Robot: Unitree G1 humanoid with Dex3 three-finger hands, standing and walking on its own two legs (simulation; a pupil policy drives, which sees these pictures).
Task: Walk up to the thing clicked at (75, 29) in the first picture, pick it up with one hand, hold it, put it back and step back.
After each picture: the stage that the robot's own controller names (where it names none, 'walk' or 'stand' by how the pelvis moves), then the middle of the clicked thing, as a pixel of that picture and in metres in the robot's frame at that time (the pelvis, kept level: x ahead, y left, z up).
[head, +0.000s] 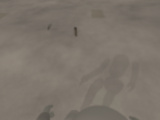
stand; (75, 31) +1.98 +0.44 -0.66
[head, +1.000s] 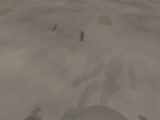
walk; (81, 36) +1.87 +0.18 -0.63
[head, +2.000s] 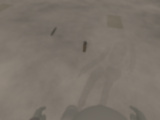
walk; (84, 47) +1.28 +0.12 -0.64
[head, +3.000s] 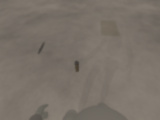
walk; (76, 66) +0.82 +0.20 -0.64
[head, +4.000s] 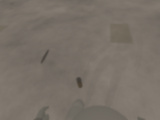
walk; (79, 83) +0.51 +0.20 -0.64
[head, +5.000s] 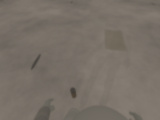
stand; (73, 93) +0.39 +0.20 -0.65
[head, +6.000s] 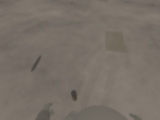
stand; (74, 95) +0.36 +0.19 -0.66
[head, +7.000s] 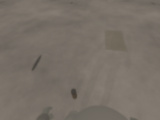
stand; (74, 94) +0.38 +0.20 -0.66
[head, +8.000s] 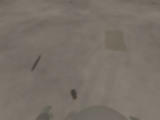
stand; (73, 94) +0.36 +0.20 -0.66
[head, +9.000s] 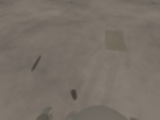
go down; (74, 95) +0.36 +0.20 -0.66
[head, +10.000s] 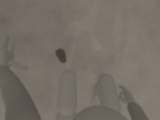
go down; (61, 57) +0.44 +0.24 -0.30
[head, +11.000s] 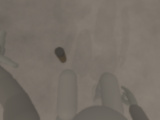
approach; (61, 56) +0.44 +0.25 -0.26
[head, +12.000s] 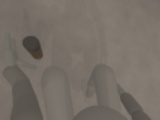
close in; (35, 50) +0.42 +0.29 -0.16
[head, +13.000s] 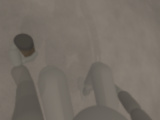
close; (28, 50) +0.42 +0.30 -0.16
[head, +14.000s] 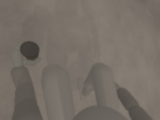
lift; (31, 54) +0.38 +0.29 -0.16
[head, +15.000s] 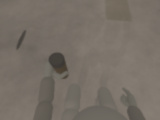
lift; (61, 68) +0.33 +0.20 +0.03
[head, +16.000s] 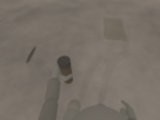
hold; (66, 72) +0.32 +0.17 +0.02
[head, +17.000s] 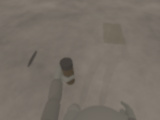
hold; (68, 73) +0.31 +0.16 +0.02
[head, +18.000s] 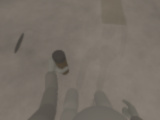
crouch; (62, 64) +0.38 +0.19 -0.03
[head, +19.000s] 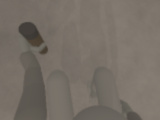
lower; (37, 42) +0.49 +0.28 -0.07
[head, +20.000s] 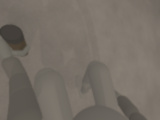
lower; (18, 44) +0.44 +0.31 -0.16
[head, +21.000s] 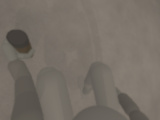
lower; (24, 47) +0.42 +0.31 -0.16
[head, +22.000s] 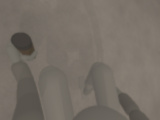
lower; (27, 49) +0.41 +0.31 -0.16
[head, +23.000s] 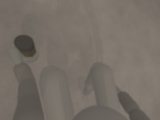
lower; (29, 51) +0.40 +0.30 -0.16
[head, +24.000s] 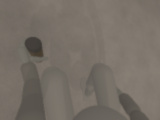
open; (36, 52) +0.41 +0.27 -0.16
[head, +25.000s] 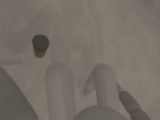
stand; (40, 48) +0.40 +0.27 -0.17
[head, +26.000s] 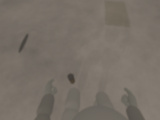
stand; (71, 79) +0.39 +0.19 -0.50
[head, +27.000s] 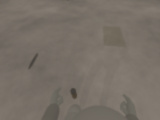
stand; (73, 93) +0.37 +0.19 -0.60
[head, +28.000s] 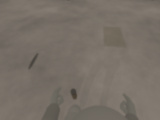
stand; (74, 94) +0.36 +0.18 -0.60
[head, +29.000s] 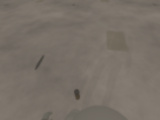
stand; (77, 94) +0.38 +0.17 -0.65
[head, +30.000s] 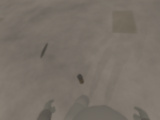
walk; (80, 79) +0.47 +0.20 -0.64
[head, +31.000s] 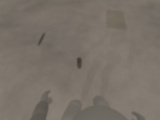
walk; (79, 63) +0.74 +0.14 -0.63
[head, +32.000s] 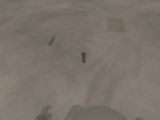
stand; (83, 58) +1.02 +0.17 -0.63
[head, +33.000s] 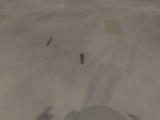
stand; (82, 59) +1.02 +0.16 -0.66
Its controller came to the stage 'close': yes
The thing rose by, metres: 0.68
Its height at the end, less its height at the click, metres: +0.00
